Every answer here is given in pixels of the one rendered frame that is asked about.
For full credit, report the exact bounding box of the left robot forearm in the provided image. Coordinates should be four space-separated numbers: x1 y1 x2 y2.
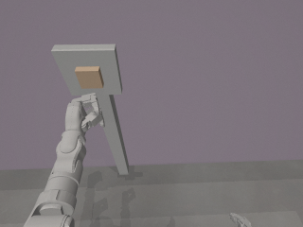
23 130 86 227

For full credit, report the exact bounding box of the button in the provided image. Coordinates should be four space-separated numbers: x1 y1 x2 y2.
75 66 104 89

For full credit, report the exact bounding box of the robot left upper arm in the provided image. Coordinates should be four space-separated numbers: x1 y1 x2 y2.
25 214 75 227

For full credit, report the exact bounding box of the robot left hand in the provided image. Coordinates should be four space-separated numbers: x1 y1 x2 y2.
64 93 105 135

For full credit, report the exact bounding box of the panel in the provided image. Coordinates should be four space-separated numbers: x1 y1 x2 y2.
51 44 129 175

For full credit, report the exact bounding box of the robot right hand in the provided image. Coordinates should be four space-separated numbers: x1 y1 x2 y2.
229 213 252 227

